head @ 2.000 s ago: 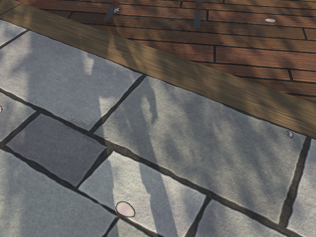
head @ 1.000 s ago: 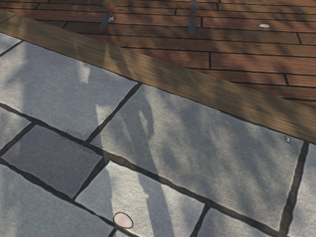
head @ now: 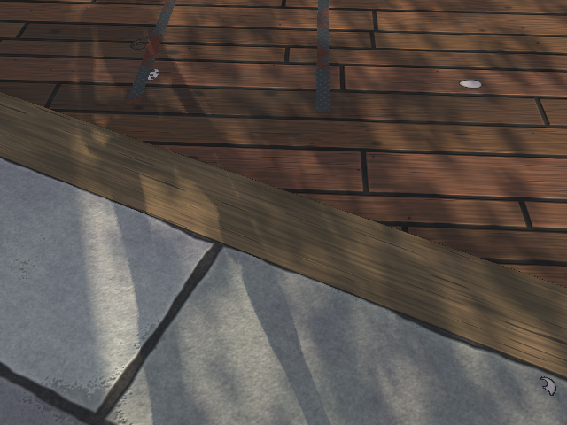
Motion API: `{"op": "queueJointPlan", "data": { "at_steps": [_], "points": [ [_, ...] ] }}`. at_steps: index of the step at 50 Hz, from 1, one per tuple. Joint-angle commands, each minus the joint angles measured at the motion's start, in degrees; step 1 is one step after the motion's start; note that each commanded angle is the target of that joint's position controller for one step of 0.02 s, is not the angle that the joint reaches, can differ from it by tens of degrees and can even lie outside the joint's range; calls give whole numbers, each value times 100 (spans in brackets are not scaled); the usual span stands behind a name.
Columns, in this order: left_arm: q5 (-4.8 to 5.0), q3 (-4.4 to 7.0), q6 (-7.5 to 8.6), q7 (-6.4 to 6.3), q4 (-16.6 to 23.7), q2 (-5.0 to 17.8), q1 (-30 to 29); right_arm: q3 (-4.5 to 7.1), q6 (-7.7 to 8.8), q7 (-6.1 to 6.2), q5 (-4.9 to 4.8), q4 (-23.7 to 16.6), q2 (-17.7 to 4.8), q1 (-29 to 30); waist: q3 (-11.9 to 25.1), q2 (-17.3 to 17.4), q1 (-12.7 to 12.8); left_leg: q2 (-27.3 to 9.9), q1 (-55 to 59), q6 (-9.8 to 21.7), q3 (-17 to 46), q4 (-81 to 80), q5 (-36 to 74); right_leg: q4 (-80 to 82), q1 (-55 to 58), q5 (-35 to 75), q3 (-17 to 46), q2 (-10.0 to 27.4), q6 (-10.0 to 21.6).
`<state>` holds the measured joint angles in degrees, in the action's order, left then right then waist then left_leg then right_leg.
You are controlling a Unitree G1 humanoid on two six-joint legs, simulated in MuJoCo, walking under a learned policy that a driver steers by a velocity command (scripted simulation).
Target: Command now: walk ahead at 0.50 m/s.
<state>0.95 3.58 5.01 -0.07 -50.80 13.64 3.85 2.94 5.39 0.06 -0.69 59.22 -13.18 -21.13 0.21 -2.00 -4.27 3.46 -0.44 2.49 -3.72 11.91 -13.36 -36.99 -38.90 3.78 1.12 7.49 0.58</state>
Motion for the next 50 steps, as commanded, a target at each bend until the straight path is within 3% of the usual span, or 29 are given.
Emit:
{"op": "queueJointPlan", "data": {
  "at_steps": [1,4,5,6,7,8,9,10,11,12,14,18,24,28,30,32,33,34,35,36,37,38,40,41,42,44,46,48,50],
  "points": [
    [39,0,87,115,481,284,-687,195,-9,48,-56,-135,-951,-229,-546,489,11,-1686,-169,892,731,-300,1113,493,111,-55,-106,-168,72],
    [49,68,140,191,524,512,-459,254,-104,72,-60,-123,-1055,-160,-379,625,275,-1904,306,735,789,228,1933,756,584,-715,-186,-338,309],
    [40,155,155,190,404,671,28,255,-137,73,-57,-161,-1065,-14,-85,667,583,-1773,302,626,634,827,2920,860,1298,-815,-357,-532,427],
    [22,310,157,159,91,955,1024,198,-165,70,-30,-201,-912,34,515,570,1012,-1441,-34,463,377,2006,3479,842,2628,-775,-432,-659,603],
    [-48,440,142,106,-114,1452,2101,88,-164,66,86,-350,-680,-81,1448,-191,1282,-1052,-1235,230,51,3966,1981,748,4417,-781,900,472,996],
    [-61,485,130,172,-264,1745,2366,-122,-28,0,36,-344,112,-790,2097,-1760,853,40,-3452,-67,334,5782,-1698,1640,6134,-2043,3732,1569,1867],
    [-42,310,154,185,-187,1133,2225,21,108,-19,-104,-316,-560,-376,1889,-1046,1030,-254,-4087,63,1088,6449,-1899,1990,5997,-2499,3953,1418,1618],
    [-32,231,172,168,-80,893,1702,94,190,-32,-208,-501,-839,189,1138,-735,961,-535,-4409,174,983,6504,-1371,2008,5300,-2072,3060,1259,1356],
    [-66,176,172,169,39,783,1199,96,205,12,-178,-554,-820,473,746,-202,779,-843,-4174,174,833,6271,-825,2119,4462,-1292,2367,1071,1257],
    [-116,142,176,181,65,647,931,139,174,44,-86,-563,-773,604,451,-54,624,-1023,-3927,153,802,5930,-507,2276,3782,-785,1878,891,1228],
    [-163,85,195,201,-17,439,897,157,18,48,-70,-513,-565,392,340,-228,370,-1204,-3404,140,813,5526,-221,2588,3226,-499,1325,624,1194],
    [-125,154,201,80,-194,728,1274,177,-115,68,1,-677,-472,877,-36,-63,370,-1278,-3911,-60,713,4603,448,2951,3108,-80,854,599,1300],
    [-58,145,116,-37,-357,765,1733,124,-65,-22,-4,-996,-320,2018,-347,-136,672,-1023,-3903,-159,431,2701,1912,3107,3284,-213,217,335,1060],
    [-17,174,40,-58,-565,799,2113,72,-23,-132,-49,-1202,-317,2606,-568,-139,852,-885,-3994,-77,358,2083,1783,2903,3904,-198,163,554,1050],
    [6,213,-12,-83,-627,852,2136,73,17,-198,-64,-1302,-375,2717,-596,-183,801,-852,-4002,51,377,1900,1441,2668,4262,81,197,742,1002],
    [19,248,-61,-97,-635,912,2035,136,58,-229,-68,-1291,-542,2476,-422,-272,593,-694,-3405,195,294,1747,1042,2282,4381,891,241,810,899],
    [30,256,-86,-97,-609,954,1901,218,80,-217,-57,-1195,-691,2047,-164,-352,318,-495,-2686,280,150,1676,915,1805,4311,1805,212,726,829],
    [23,213,-113,-92,-565,866,1766,363,91,-179,-42,-910,-944,1109,363,-281,-139,-350,-1393,417,55,1609,1009,796,3970,2286,46,415,682],
    [-54,118,-115,-81,-416,676,1749,500,100,-118,47,-684,-1384,-2,1241,185,-507,-1271,502,753,1038,1799,1020,-918,2754,951,-173,31,470],
    [-37,-102,-8,-36,-405,-149,2538,580,65,-125,70,-534,-1789,-469,2103,1688,-133,-2731,2502,1600,3704,1211,-19,-3049,466,-2872,-188,-1019,77],
    [106,17,108,-22,-466,375,2244,419,60,-119,47,-566,-1244,-450,2192,1420,-317,-2717,2335,1477,4376,643,-667,-3850,-78,-3700,704,-896,149],
    [232,127,152,-29,-285,731,1727,333,79,-97,25,-627,-958,55,1308,1199,-245,-2566,1611,1174,3477,544,-631,-4049,-498,-3319,650,-603,231],
    [145,184,101,-117,-178,687,1259,219,124,-106,90,-742,-574,886,430,590,102,-2199,-61,876,2200,150,16,-3541,-87,-2396,463,-89,281],
    [-840,-150,172,141,-446,-156,1858,11,166,56,600,-598,47,464,-11,672,283,-2056,-712,1018,1885,-164,-119,-3423,269,-1840,746,-36,482],
    [-849,-125,157,268,-552,-354,1997,5,152,80,624,-543,156,377,-212,666,357,-1992,-907,1042,1601,-324,91,-3275,287,-1657,764,-72,545],
    [-522,-57,156,463,-571,-53,1824,17,211,14,571,-559,50,479,-174,609,397,-1924,-819,1066,984,-498,310,-3041,39,-1346,784,-136,654],
    [-476,-82,131,547,-463,5,1457,-14,262,-35,675,-480,22,317,-201,515,380,-2019,-588,1123,549,-616,881,-2770,-415,-773,868,-89,626],
    [-449,-139,86,540,-292,-19,1032,-45,280,-75,786,-408,-21,140,-245,404,372,-2024,-461,1187,67,-637,1619,-2303,-730,-227,845,-36,525],
    [-469,-188,35,527,-135,-44,678,-78,311,-126,772,-402,-45,73,-199,397,391,-1846,-644,1169,-492,-620,2170,-1698,-468,295,477,-18,424]
  ]
}}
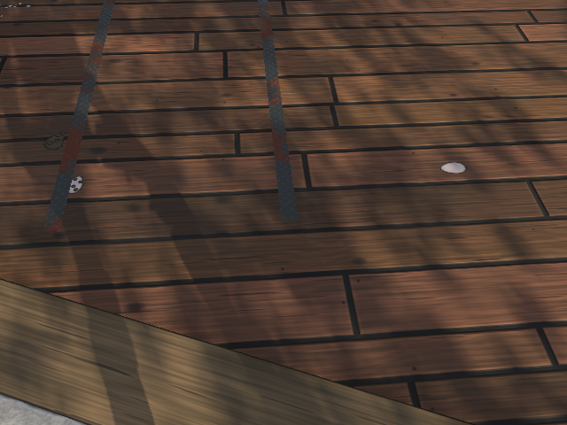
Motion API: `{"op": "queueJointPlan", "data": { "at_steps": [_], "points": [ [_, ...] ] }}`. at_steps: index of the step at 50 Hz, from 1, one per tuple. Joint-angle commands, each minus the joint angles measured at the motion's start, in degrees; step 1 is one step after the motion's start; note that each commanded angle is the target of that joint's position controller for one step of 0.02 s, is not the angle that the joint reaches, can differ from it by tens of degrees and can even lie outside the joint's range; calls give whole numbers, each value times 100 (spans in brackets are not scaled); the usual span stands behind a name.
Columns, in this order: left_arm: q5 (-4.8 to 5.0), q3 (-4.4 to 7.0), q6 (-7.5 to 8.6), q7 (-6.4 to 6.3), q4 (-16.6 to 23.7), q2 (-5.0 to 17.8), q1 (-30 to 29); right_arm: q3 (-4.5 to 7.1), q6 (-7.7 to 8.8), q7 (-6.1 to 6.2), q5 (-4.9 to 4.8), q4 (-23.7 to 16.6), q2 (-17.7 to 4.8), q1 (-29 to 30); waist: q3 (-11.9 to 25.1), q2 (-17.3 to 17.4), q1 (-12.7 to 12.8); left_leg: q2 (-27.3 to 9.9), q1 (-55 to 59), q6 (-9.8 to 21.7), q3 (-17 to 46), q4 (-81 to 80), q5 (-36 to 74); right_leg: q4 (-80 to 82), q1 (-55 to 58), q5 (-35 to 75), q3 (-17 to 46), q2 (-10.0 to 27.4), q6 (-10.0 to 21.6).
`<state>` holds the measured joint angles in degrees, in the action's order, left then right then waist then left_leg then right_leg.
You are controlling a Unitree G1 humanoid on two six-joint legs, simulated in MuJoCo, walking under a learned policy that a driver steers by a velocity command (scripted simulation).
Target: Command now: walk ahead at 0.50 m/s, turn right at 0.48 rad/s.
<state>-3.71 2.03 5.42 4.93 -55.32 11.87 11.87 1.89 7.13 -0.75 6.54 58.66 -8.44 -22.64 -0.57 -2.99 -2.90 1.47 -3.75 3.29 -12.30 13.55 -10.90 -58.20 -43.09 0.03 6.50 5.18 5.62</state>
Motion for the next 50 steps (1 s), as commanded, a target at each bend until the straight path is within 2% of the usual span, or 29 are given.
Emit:
{"op": "queueJointPlan", "data": {
  "at_steps": [1,6,11,14,15,16,17,18,19,20,21,22,23,25,27,30,34,36,37,38,39,41,42,43,44,46,47,48,50],
  "points": [
    [-17,-57,-45,32,387,108,-291,3,154,-65,9,-327,-503,130,-142,529,226,-1574,-414,1055,158,-783,2085,723,154,812,-271,194,-130],
    [39,-50,-210,-36,686,156,-896,5,179,-127,-61,-42,-712,-713,-444,640,85,-1832,778,965,3,-637,2937,1826,-46,626,-534,-9,-127],
    [57,31,-224,-69,887,253,-1297,169,-24,-21,-146,37,-926,-908,-532,748,148,-2073,1965,821,-206,-227,3722,2438,52,-668,-802,-342,18],
    [234,205,-40,-185,848,619,-688,264,-99,67,-92,-40,-1144,-796,-79,887,605,-1902,1494,522,-622,1079,5684,2654,1689,-432,-1280,-1018,324],
    [293,325,40,-305,643,863,230,176,-49,71,6,-96,-925,-1047,766,758,716,-1667,159,201,-692,2325,5665,1835,3792,95,-1019,-1055,677],
    [270,408,44,-442,420,1086,1439,35,49,-24,86,-374,-750,-903,1675,135,1173,-1111,-1980,-300,-519,3960,3360,2020,6213,130,543,-395,1381],
    [120,384,-10,-493,19,1297,2534,28,63,-256,-30,-589,-779,-486,2370,-341,1373,-191,-3109,-634,167,5820,-2113,3180,7513,1185,2759,740,2091],
    [44,568,133,-480,-197,1572,2619,13,57,-376,-359,-921,-722,517,1421,176,1615,-143,-4334,-466,1309,6422,-2232,3511,7313,1969,2854,960,1796],
    [164,654,257,-478,-92,1597,2005,51,98,-292,-362,-1153,-881,1178,566,145,1506,-525,-4524,-458,1722,6507,-2188,3508,6160,2614,2184,906,1622],
    [244,554,317,-467,-4,1242,1454,140,99,-123,-295,-1280,-1123,1090,601,142,1086,-704,-3992,-467,1818,6383,-2250,3522,5225,3001,1872,874,1727],
    [308,448,353,-424,45,872,1025,102,62,12,-269,-1268,-912,832,549,104,705,-851,-3364,-445,1838,6084,-2057,3699,4288,3402,1600,789,1760],
    [276,333,333,-334,150,625,706,10,2,132,-228,-1217,-508,531,436,222,270,-916,-2620,-461,1789,5809,-1893,3932,3231,3573,1412,686,1712],
    [238,289,324,-266,291,507,486,-2,-39,190,-239,-1207,-485,370,308,280,60,-857,-2368,-492,1703,5585,-1680,4138,2713,3546,1248,548,1630],
    [221,378,375,-151,603,913,120,75,-102,190,-369,-1222,-804,371,327,228,-89,-735,-2126,-632,1435,4860,-917,4261,2162,3341,853,236,1387],
    [140,460,419,-76,754,1190,92,37,-185,103,-457,-1264,-785,637,314,181,-60,-570,-1666,-768,1152,3915,-76,4177,1694,3193,568,-153,1077],
    [99,503,354,-1,843,1237,443,18,-246,1,-409,-1376,-866,1170,217,-87,162,-438,-1439,-712,1198,2897,893,4101,1812,2649,922,-89,966],
    [149,536,218,64,1052,1254,366,136,-104,133,-442,-1293,-1258,1284,333,60,205,-457,-1569,-558,1295,2023,849,3319,2977,2422,1392,293,818],
    [276,391,227,84,1153,985,344,184,-2,152,-549,-1185,-1469,974,676,400,72,-454,-561,17,1286,1328,2453,2651,3000,2584,1249,-249,354],
    [321,269,197,68,1267,616,887,234,61,167,-646,-1347,-1957,1070,1598,1233,427,-1463,555,1237,2488,1081,5057,1874,2796,962,720,-975,-244],
    [259,168,156,-18,1127,331,1375,49,69,-49,-639,-1435,-1541,1289,1960,1795,566,-2332,1236,2109,3660,942,5244,862,1887,-3191,418,-1297,-780],
    [196,308,-9,-115,1168,849,927,15,71,-128,-513,-1310,-1201,1072,1359,1043,371,-2215,600,1721,3706,766,4055,281,1610,-4428,303,-918,-1020],
    [92,282,-253,-286,1088,885,971,-17,88,-306,-822,-1448,-1137,1800,824,734,795,-1644,-604,1005,3208,688,2495,227,2173,-4179,150,-318,-1533],
    [80,219,-281,-317,1059,756,963,-42,89,-369,-860,-1584,-1092,2088,627,771,906,-1438,-1145,917,2980,728,2422,476,2512,-3819,54,-228,-1677],
    [76,177,-284,-350,1114,686,847,16,81,-382,-806,-1689,-1237,2214,562,680,942,-1294,-1476,925,2870,780,2392,724,2769,-3363,-152,-231,-1731],
    [102,191,-287,-382,1203,732,768,156,73,-361,-712,-1731,-1597,2251,590,633,956,-1090,-1559,985,2727,810,2175,1268,2961,-2967,-433,-325,-1670],
    [190,216,-315,-376,1223,895,773,331,-12,-349,-662,-1655,-1907,1874,465,654,752,-891,-1453,1102,2841,725,380,2439,3188,-2119,-832,-540,-1387],
    [100,271,-308,-397,1293,1047,754,400,-93,-309,-632,-1638,-2011,1547,317,790,587,-932,-1518,1181,3130,531,-944,2503,3201,-2283,-948,-653,-1165],
    [14,313,-265,-432,1407,1155,678,419,-136,-235,-604,-1621,-1972,1288,234,882,476,-1054,-1567,1251,3460,321,-2074,2521,3155,-2586,-946,-648,-867],
    [15,320,-106,-505,1484,1189,802,302,-126,-52,-571,-1859,-1560,1422,3,691,618,-1033,-2027,973,3626,227,-2885,3051,3323,-2975,-391,-219,-29]
  ]
}}
Over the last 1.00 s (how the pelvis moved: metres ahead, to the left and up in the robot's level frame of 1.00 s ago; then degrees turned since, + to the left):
0.57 0.01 0.00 -9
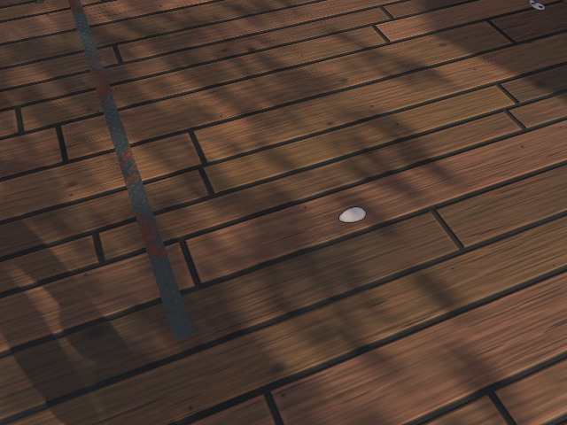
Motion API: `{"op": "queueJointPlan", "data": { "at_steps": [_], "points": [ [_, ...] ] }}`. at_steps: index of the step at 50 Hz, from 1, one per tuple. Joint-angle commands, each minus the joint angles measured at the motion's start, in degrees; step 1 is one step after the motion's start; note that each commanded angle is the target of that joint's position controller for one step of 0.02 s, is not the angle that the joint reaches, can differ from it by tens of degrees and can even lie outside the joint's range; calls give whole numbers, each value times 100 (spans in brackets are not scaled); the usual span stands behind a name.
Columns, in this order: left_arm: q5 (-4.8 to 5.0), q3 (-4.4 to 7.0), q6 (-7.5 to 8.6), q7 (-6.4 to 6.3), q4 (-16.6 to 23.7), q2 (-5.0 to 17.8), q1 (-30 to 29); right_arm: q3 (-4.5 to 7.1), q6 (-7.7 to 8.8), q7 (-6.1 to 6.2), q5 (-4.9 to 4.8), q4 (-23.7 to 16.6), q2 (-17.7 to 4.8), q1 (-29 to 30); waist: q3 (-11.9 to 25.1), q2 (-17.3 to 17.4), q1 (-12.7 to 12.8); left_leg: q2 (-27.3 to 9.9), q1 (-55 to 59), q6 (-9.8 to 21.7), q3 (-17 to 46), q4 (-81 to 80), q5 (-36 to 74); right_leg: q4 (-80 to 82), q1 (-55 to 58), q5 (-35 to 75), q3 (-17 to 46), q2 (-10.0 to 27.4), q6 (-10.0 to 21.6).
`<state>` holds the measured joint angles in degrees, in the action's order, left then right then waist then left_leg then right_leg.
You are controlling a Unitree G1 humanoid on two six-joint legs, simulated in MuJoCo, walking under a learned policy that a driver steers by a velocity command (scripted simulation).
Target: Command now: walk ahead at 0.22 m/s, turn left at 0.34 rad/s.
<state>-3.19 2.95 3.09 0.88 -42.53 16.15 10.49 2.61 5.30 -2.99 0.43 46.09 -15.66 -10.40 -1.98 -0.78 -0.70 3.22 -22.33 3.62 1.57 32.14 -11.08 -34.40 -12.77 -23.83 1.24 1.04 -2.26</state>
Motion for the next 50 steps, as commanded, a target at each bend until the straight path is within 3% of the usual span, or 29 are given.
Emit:
{"op": "queueJointPlan", "data": {
  "at_steps": [1,3,4,6,10,12,15,17,18,19,20,21,23,24,26,29,30,31,35,37,38,39,40,41,42,44,46,48,50],
  "points": [
    [57,194,229,-149,140,693,1154,184,77,267,97,-844,-692,635,-6,135,597,-909,-713,648,1783,-1250,-2414,1193,661,-907,717,607,1337],
    [110,162,435,-251,113,778,1403,23,97,238,322,-1073,-236,1149,-181,-791,798,-37,-2579,8,345,566,-1301,2389,2232,-80,2633,2183,2592],
    [43,108,440,-298,252,670,1087,-7,85,237,411,-997,-126,943,-172,-630,589,-412,-2678,6,376,1480,-1521,2600,2274,762,2585,2504,2431],
    [67,1,420,-373,435,350,738,144,42,226,366,-774,-424,399,-113,-459,332,-432,-2215,36,116,2192,-1181,2684,2086,1215,1550,1958,1752],
    [-9,10,335,-444,226,615,1370,11,6,-190,253,-920,-41,846,-403,-444,625,-478,-1425,-65,-511,1401,-267,2743,1674,1516,-4,1395,1251],
    [-239,12,296,-393,199,672,1538,5,80,-308,242,-920,-68,623,-332,-533,569,-515,-1057,40,-438,1779,287,2472,1507,2259,-259,1501,1257],
    [-174,60,312,-275,232,997,1142,118,186,-279,271,-965,-410,281,-212,-611,188,-243,134,197,-805,1394,-175,1761,932,3704,-737,1490,1169],
    [-277,71,294,-101,164,1135,1040,291,342,-203,188,-657,-748,-817,133,-346,-383,306,2043,354,-1122,781,432,30,75,4373,-1229,1192,993],
    [-415,30,313,33,64,924,1211,450,430,-61,296,-450,-1036,-1561,421,64,-679,345,3287,684,-751,599,386,-1519,-974,3793,-1305,910,709],
    [-617,-224,347,173,239,-6,1700,467,395,139,338,-250,-1386,-2465,1746,1348,-570,-1037,5327,2150,1811,116,1026,-3860,-2496,-983,-999,-85,106],
    [-191,-311,472,305,665,-55,594,308,442,98,412,-67,-1069,-3279,1171,777,-1344,-1851,5500,2328,3556,-833,359,-4641,-4220,-1503,262,-510,225],
    [45,-241,505,255,1000,100,-592,252,556,69,331,53,-820,-2934,-269,548,-1390,-1988,4125,1804,3630,-1121,-790,-4377,-5050,-1024,729,-99,380],
    [-211,-124,439,8,866,548,-260,-73,478,-95,209,-138,-211,-1676,-298,208,-435,-1784,2076,1744,3206,-1144,-1409,-4039,-3868,-372,806,295,408],
    [-305,-189,349,-32,725,367,34,-173,397,-169,302,-258,-117,-1063,-539,241,72,-1783,868,1780,3086,-1227,-1371,-3830,-3334,-195,803,430,449],
    [-467,-319,183,19,627,215,272,-291,333,-70,419,-641,16,-104,-342,147,367,-1203,-473,1537,2286,-1322,-1292,-2731,-2431,1326,780,425,476],
    [-110,-463,103,119,739,-57,175,-148,436,41,488,-448,-593,-260,-174,58,359,-54,-2498,946,762,-638,-1431,-699,287,4207,2,160,252],
    [560,-122,285,6,876,470,-386,140,220,374,-523,-269,-997,-831,-385,-123,163,-308,-2137,981,1264,-409,-584,-272,-25,4626,-91,-220,117],
    [609,-178,351,-14,1023,418,-688,95,84,526,-575,-163,-959,-1233,-295,-52,-31,-409,-1569,899,1490,-58,-563,116,-298,4604,136,-203,58],
    [431,-163,438,141,1076,110,-1095,121,-348,745,-278,123,-438,-1850,-2,235,-464,-453,624,679,1832,1338,-1052,1653,-1025,4961,439,126,196],
    [390,20,429,139,612,202,217,108,-444,642,-176,169,-268,-1911,402,169,102,-223,360,552,1493,2757,-728,1412,366,4236,209,203,347],
    [325,116,448,158,282,422,1296,35,-371,487,-165,140,64,-2118,1081,-397,414,148,-1052,367,1198,4353,-1860,191,2418,5028,548,688,566],
    [390,179,429,163,47,591,2103,-65,-274,402,-327,207,251,-2800,1894,-1205,532,454,-2525,73,1114,6528,-3492,-279,4004,4330,2078,1808,1442],
    [500,295,320,190,-35,952,2296,-58,-160,390,-338,35,-8,-2814,2087,-1278,547,151,-3193,-88,1098,7408,-3241,240,3954,2928,3159,2278,1909],
    [566,438,252,100,-301,1335,2037,-57,-74,369,-594,-370,-182,-2126,1794,-1592,476,-104,-4369,-140,647,7493,-2262,1506,3777,-1144,4532,2639,2415],
    [431,257,210,-27,-132,699,1475,53,-102,470,-504,-531,-528,-1007,918,-282,552,-369,-4364,-155,371,7141,-1664,2080,2610,-1738,4258,2421,2152],
    [243,45,345,-106,-48,343,526,104,-209,526,-226,-645,-606,-542,222,83,71,-761,-3486,-145,759,5845,-650,2272,553,-854,3507,2019,1862],
    [224,48,338,-93,-128,347,-31,111,-256,491,-66,-545,-337,-802,-320,-331,-370,-1005,-2319,-346,597,4227,-197,2471,-1176,216,1933,1170,1480],
    [259,128,318,-117,-219,557,70,43,-212,441,25,-474,-101,-884,106,-494,-350,-988,-1241,-464,238,3000,611,2408,-1575,1654,959,827,1456],
    [403,188,308,-149,-289,685,232,-13,-182,369,-39,-567,-2,-468,323,-423,-173,-916,-545,-472,151,1757,1085,2406,-1512,1999,605,810,1376]
  ]
}}
Over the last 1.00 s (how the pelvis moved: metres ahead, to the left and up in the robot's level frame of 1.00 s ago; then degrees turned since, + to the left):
0.41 -0.08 -0.02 -20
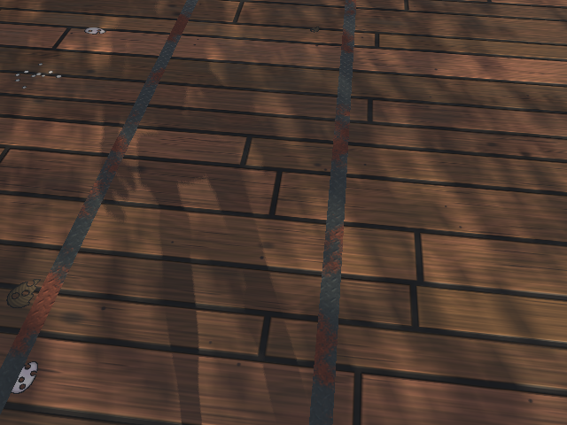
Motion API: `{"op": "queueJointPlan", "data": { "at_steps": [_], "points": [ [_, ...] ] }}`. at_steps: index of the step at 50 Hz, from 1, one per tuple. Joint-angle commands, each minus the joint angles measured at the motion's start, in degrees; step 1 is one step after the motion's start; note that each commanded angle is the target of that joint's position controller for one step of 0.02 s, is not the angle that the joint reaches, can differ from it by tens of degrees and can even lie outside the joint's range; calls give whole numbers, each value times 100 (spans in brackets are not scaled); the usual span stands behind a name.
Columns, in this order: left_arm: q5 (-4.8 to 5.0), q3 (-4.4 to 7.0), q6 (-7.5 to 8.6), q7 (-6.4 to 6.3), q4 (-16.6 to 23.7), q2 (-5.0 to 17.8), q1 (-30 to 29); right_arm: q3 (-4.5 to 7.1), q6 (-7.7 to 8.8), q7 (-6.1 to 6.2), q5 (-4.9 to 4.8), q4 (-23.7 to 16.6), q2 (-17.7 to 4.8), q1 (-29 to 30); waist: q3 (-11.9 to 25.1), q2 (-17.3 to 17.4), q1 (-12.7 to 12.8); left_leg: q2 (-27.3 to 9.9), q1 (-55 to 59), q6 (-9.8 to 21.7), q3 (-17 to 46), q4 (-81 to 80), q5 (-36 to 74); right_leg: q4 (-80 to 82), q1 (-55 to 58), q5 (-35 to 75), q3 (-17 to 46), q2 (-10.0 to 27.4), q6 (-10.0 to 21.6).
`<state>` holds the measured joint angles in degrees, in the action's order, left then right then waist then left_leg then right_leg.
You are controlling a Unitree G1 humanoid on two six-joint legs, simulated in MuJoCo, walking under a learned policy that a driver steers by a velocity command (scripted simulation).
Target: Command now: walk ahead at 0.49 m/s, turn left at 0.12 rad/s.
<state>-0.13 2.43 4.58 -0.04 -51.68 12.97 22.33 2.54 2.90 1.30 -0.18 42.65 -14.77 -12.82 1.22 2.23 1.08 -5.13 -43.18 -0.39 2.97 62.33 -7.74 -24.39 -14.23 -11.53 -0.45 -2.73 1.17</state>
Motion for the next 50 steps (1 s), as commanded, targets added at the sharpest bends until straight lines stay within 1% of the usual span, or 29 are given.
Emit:
{"op": "queueJointPlan", "data": {
  "at_steps": [1,3,5,7,8,9,10,11,12,13,14,16,18,21,26,32,33,35,36,37,38,39,40,41,42,43,44,46,50],
  "points": [
    [162,274,137,-66,558,1069,-784,-20,62,-87,-19,-286,-87,3,32,-694,-234,-34,1600,-79,-16,-1636,777,1456,-1123,525,845,1320,1034],
    [244,327,91,-70,492,1156,-602,0,64,-135,-74,-421,-223,377,-92,-706,-67,-28,1484,-9,-5,-2232,645,1453,-610,-61,1032,1548,996],
    [260,355,20,-35,400,1192,-398,57,94,-169,-66,-505,-381,628,-154,-626,72,74,1528,121,-144,-2673,296,1244,-198,-408,1126,1684,907],
    [220,332,-75,-13,322,1140,-258,137,111,-173,-69,-435,-465,377,-86,-566,-64,245,2072,250,-361,-3029,-182,795,-58,-570,1058,1569,706],
    [165,265,-109,-4,306,964,-215,223,109,-147,-77,-273,-583,-147,116,-489,-291,326,2783,342,-426,-3133,-349,189,-197,-272,874,1341,556],
    [53,127,-104,14,386,565,-239,372,123,-102,-33,-90,-998,-1047,645,254,-654,-451,4016,651,569,-3356,-433,-1667,-878,-142,290,839,261],
    [58,25,42,13,631,247,-43,522,84,-123,-1,35,-1666,-1600,1028,2006,-630,-1618,5481,1472,3065,-4264,-1521,-3714,-2981,-1588,-211,85,-64],
    [91,151,121,-12,601,730,-229,417,133,-188,-22,59,-1297,-1797,1072,1400,-772,-1637,5453,1596,3963,-4699,-2361,-4669,-3621,-1855,488,217,-17],
    [177,224,156,-5,688,963,-612,322,175,-210,8,12,-1069,-1445,553,916,-668,-1557,5012,1417,3361,-4686,-2351,-4850,-3958,-1350,570,486,138],
    [143,211,130,-35,693,887,-800,276,189,-222,45,-88,-931,-995,331,517,-507,-1311,4459,1306,2715,-4711,-1874,-4652,-3761,-807,469,718,177],
    [71,221,96,-56,677,834,-879,232,197,-237,43,-129,-765,-618,142,364,-354,-1088,4016,1249,2254,-4833,-1337,-4274,-3534,-416,471,856,154],
    [67,247,-8,-49,652,737,-816,203,254,-237,57,-92,-607,-373,115,498,-104,-810,3530,1137,1649,-5086,-528,-3855,-2948,28,473,988,112],
    [54,256,-51,-39,671,658,-946,237,302,-204,24,28,-658,-492,131,316,-82,-753,3634,1156,1293,-5207,207,-3483,-2983,437,438,943,52],
    [16,242,-39,-25,817,554,-1459,259,279,-106,-24,272,-690,-796,43,127,-172,-739,3928,1096,890,-5243,1188,-2638,-3228,1073,430,906,-59],
    [125,167,-45,103,990,399,-2179,261,264,-30,3,559,-711,-1055,-192,179,-411,-602,3998,817,86,-5389,1371,-1442,-2840,2129,256,724,23],
    [181,90,-13,318,1387,320,-2999,285,161,2,31,919,-721,-1391,-580,71,-680,-911,5011,790,-395,-5063,2109,-802,-3126,1558,111,485,291],
    [180,85,-1,366,1441,319,-3059,291,132,16,32,931,-742,-1355,-566,90,-654,-942,5111,775,-485,-4897,2558,-746,-3024,1332,-20,424,353],
    [139,139,12,428,1458,424,-2870,317,96,61,18,876,-870,-1183,-281,298,-462,-918,5152,699,-699,-4304,4499,-760,-2256,786,-427,117,528],
    [119,208,-2,432,1423,548,-2580,335,64,102,3,853,-953,-1134,-38,461,-269,-903,5193,650,-774,-3784,5586,-820,-1744,457,-598,-90,632],
    [136,329,-16,416,1246,775,-1823,348,21,135,10,813,-1035,-996,345,501,150,-827,4998,566,-877,-2868,6093,-628,-753,497,-635,-261,794],
    [134,493,-42,340,1022,1118,-805,346,47,150,5,708,-1089,-777,821,360,686,-674,3952,377,-986,-1550,5331,-384,963,968,-73,-4,1083],
    [69,631,-84,231,912,1697,-26,166,181,62,153,467,-563,-1053,1608,-873,613,128,1530,25,-1007,754,1410,-484,3408,1159,2378,1512,1969],
    [133,538,-89,212,870,1539,55,40,428,-91,85,443,-369,-1245,2259,-1306,455,898,132,-23,67,1941,-2491,380,4329,399,4740,2328,2654],
    [100,456,-122,160,860,1178,-80,192,591,-175,-143,285,-842,-600,1578,-921,625,472,-503,107,464,1999,-2065,590,3903,1,3934,2005,2242],
    [119,406,-106,145,956,986,-540,185,653,-174,-202,131,-876,-167,857,-576,465,225,-490,170,360,1525,-1536,732,2948,214,3128,1746,1973],
    [119,363,-81,153,1057,878,-959,207,646,-118,-78,129,-808,-12,365,-101,183,49,-148,125,275,946,-1262,902,1917,719,2648,1500,1791],
    [84,315,-59,146,1136,756,-1191,264,578,-64,46,129,-826,-33,142,-71,-33,-78,267,41,236,565,-1105,1046,1212,1194,2297,1300,1699],
    [82,315,-60,103,1192,786,-1259,270,441,-41,83,18,-664,-174,75,-328,-271,-138,706,-132,166,87,-1036,1222,445,1497,2089,1156,1730],
    [129,414,-70,-22,1165,1107,-981,161,358,-31,134,-306,-371,650,-143,-499,-85,95,1132,-338,-92,-1697,298,1257,-487,1496,1430,698,1453]
  ]
}}
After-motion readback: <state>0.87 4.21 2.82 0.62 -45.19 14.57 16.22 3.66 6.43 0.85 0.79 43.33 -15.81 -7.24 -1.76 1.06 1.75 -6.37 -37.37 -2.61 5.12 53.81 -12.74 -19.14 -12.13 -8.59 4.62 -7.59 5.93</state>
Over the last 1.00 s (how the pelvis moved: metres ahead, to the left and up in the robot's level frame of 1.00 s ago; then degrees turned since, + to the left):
0.43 0.15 -0.10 28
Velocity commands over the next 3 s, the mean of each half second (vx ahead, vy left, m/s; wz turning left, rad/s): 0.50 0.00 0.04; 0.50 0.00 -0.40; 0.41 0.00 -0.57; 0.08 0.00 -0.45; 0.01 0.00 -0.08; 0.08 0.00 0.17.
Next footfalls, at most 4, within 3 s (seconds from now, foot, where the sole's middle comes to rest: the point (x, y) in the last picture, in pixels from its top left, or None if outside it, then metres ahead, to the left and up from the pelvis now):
0.18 left None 0.22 0.17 -0.77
0.76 right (316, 417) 0.54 -0.03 -0.77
1.22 left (262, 303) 0.85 0.10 -0.77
1.68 right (367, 308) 0.84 -0.18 -0.77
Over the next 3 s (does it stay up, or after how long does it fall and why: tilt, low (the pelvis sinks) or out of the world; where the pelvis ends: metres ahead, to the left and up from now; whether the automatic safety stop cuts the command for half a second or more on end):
stays up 0.91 -0.09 0.01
